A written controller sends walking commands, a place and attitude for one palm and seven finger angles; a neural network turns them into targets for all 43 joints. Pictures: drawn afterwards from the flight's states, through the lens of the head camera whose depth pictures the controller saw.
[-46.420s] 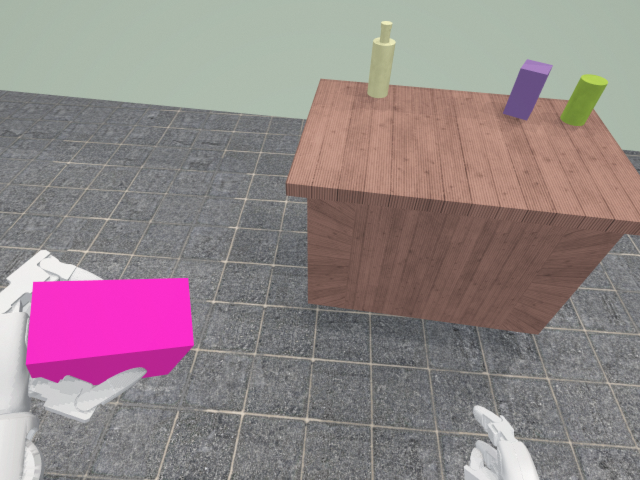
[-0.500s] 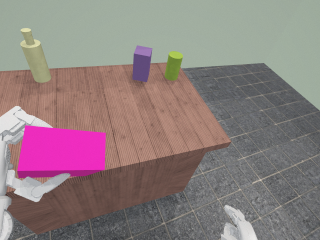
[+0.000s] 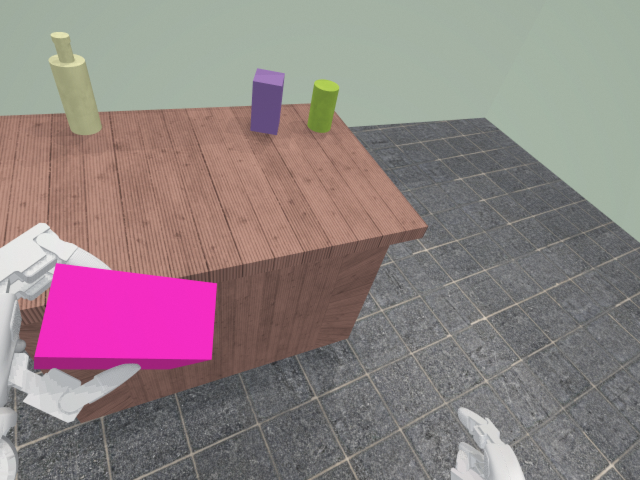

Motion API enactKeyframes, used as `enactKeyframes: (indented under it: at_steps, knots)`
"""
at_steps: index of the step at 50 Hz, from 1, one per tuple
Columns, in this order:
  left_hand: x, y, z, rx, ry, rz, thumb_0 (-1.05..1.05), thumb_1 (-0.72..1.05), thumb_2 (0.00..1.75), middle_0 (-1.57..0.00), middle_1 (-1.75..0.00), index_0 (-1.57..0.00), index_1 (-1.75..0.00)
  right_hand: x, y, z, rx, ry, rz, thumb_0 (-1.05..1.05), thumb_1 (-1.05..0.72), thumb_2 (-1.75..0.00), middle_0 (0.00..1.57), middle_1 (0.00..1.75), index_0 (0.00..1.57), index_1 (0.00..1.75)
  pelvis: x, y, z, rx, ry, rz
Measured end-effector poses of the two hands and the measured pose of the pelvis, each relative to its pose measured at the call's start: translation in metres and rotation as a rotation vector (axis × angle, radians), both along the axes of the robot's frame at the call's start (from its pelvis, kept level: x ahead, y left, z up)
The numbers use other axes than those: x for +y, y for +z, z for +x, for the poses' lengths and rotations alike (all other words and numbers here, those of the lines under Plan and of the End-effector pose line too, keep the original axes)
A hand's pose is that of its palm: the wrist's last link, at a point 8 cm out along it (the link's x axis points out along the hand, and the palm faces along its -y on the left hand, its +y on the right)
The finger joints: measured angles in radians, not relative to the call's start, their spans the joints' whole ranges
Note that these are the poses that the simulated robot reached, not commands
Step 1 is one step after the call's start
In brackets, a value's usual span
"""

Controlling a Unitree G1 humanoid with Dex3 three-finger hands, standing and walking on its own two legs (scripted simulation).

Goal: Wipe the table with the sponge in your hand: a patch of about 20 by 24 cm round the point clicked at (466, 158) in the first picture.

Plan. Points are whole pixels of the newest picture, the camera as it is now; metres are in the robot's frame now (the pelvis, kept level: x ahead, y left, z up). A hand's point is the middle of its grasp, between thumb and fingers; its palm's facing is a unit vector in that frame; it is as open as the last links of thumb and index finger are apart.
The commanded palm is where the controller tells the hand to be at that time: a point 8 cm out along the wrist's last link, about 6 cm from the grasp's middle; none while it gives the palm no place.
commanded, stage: stop stepping back and stand still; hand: left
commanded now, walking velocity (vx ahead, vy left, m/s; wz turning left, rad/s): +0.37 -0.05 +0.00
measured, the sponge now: (147, 328) +0.22 +0.19 +0.14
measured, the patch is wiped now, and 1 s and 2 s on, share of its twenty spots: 1.00 1.00 1.00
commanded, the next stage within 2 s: stand and wait in 1.86 s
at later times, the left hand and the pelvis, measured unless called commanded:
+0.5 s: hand out of the picture +0.00 +0.27 +0.17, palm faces +0.46 -0.83 -0.31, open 10.5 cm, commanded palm -0.05 +0.29 +0.18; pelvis -0.19 +0.01 -0.03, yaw +3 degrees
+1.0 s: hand out of the picture -0.13 +0.26 +0.18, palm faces +0.46 -0.84 -0.30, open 10.5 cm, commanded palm -0.19 +0.29 +0.18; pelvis -0.33 +0.00 -0.03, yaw +3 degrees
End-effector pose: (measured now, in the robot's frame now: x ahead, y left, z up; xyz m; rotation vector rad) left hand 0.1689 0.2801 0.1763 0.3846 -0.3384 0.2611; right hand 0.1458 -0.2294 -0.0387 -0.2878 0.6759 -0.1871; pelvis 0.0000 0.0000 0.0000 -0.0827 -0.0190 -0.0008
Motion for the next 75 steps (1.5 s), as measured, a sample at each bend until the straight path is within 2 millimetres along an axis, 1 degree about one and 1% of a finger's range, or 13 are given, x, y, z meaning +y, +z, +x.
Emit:
enactKeyframes:
  at_steps: [5, 9, 15, 19, 30, 35, 43, 47, 51, 57, 62, 70, 75]
  knots:
    - [0.01, 0.012, -0.051, 0.006, 0.103, 0.048, -0.01, -0.55, 1.05, -0.7, -1.31, -0.72, -1.33, 0.004, -0.014, -0.041, 0.035, 0.033, 0.033, 0.01, -0.9, -0.89, 0.21, 0.3, 0.2, 0.3, -0.004, 0.002, -0.035, -0.01, 0.031, 0.0]
    - [0.014, 0.008, -0.093, -0.026, 0.139, 0.033, -0.01, -0.55, 1.05, -0.7, -1.31, -0.71, -1.33, 0.003, -0.033, -0.066, 0.042, 0.072, 0.05, 0.01, -0.9, -0.89, 0.21, 0.3, 0.2, 0.3, -0.003, -0.011, -0.072, -0.048, 0.061, -0.011]
    - [0.017, -0.012, -0.139, -0.086, 0.103, -0.063, -0.01, -0.55, 1.05, -0.7, -1.31, -0.71, -1.33, 0.001, -0.024, -0.111, 0.018, 0.053, 0.032, 0.02, -0.9, -0.89, 0.21, 0.3, 0.2, 0.3, -0.001, -0.019, -0.119, 0.01, 0.066, 0.025]
    - [0.023, -0.017, -0.172, -0.135, 0.093, -0.01, -0.01, -0.55, 1.05, -0.7, -1.31, -0.72, -1.33, 0.001, -0.028, -0.137, -0.082, 0.037, -0.005, 0.02, -0.9, -0.89, 0.21, 0.3, 0.2, 0.3, 0.008, -0.041, -0.157, 0.025, 0.059, 0.063]
    - [0.021, 0.008, -0.243, -0.089, 0.167, 0.043, -0.01, -0.55, 1.05, -0.7, -1.31, -0.72, -1.33, 0.023, -0.059, -0.241, 0.042, 0.079, 0.153, 0.01, -0.9, -0.89, 0.21, 0.3, 0.2, 0.3, -0.001, -0.022, -0.218, -0.015, 0.07, 0.04]
    - [0.009, -0.008, -0.273, -0.084, 0.123, 0.048, -0.01, -0.55, 1.05, -0.7, -1.31, -0.71, -1.33, 0.009, -0.078, -0.264, 0.088, 0.084, 0.135, 0.02, -0.9, -0.89, 0.21, 0.3, 0.2, 0.3, -0.006, -0.038, -0.254, -0.042, 0.083, -0.012]
    - [0.013, -0.018, -0.322, -0.13, 0.065, 0.054, -0.01, -0.55, 1.05, -0.7, -1.31, -0.72, -1.33, -0.009, -0.048, -0.292, -0.032, 0.032, 0.012, 0.02, -0.9, -0.89, 0.21, 0.3, 0.2, 0.3, 0.001, -0.051, -0.304, 0.032, 0.055, 0.039]
    - [0.019, -0.002, -0.337, -0.156, 0.094, 0.086, -0.01, -0.55, 1.05, -0.7, -1.31, -0.72, -1.33, -0.003, -0.039, -0.311, -0.103, 0.018, 0.047, 0.02, -0.9, -0.89, 0.2, 0.3, 0.2, 0.3, 0.004, -0.042, -0.323, -0.006, 0.032, 0.095]
    - [0.022, 0.009, -0.348, -0.138, 0.121, 0.025, -0.01, -0.55, 1.05, -0.7, -1.31, -0.72, -1.33, 0.011, -0.041, -0.342, -0.034, 0.03, 0.114, 0.01, -0.9, -0.89, 0.2, 0.3, 0.2, 0.3, 0.005, -0.023, -0.338, 0.005, 0.057, 0.063]
    - [0.011, 0.009, -0.37, -0.037, 0.117, 0.042, -0.01, -0.55, 1.05, -0.7, -1.31, -0.71, -1.33, 0.019, -0.052, -0.38, 0.049, 0.038, 0.158, 0.01, -0.9, -0.89, 0.21, 0.3, 0.2, 0.3, -0.001, -0.015, -0.357, 0.016, 0.051, 0.028]
    - [0.005, -0.006, -0.391, -0.012, 0.09, 0.06, -0.01, -0.55, 1.05, -0.7, -1.31, -0.72, -1.33, 0.007, -0.068, -0.392, 0.097, 0.044, 0.137, 0.02, -0.9, -0.89, 0.21, 0.3, 0.2, 0.3, -0.004, -0.028, -0.379, -0.012, 0.067, -0.027]
    - [0.019, -0.015, -0.421, -0.087, 0.088, 0.018, -0.01, -0.55, 1.05, -0.7, -1.31, -0.72, -1.33, -0.01, -0.041, -0.397, 0.023, 0.009, -0.009, 0.02, -0.9, -0.89, 0.21, 0.3, 0.2, 0.3, 0.008, -0.038, -0.405, 0.03, 0.058, 0.019]
    - [0.029, -0.006, -0.427, -0.054, 0.127, 0.056, -0.01, -0.55, 1.05, -0.7, -1.31, -0.72, -1.33, 0.003, -0.031, -0.404, -0.057, -0.004, 0.046, 0.02, -0.9, -0.89, 0.2, 0.3, 0.2, 0.3, 0.013, -0.028, -0.418, -0.009, 0.039, 0.074]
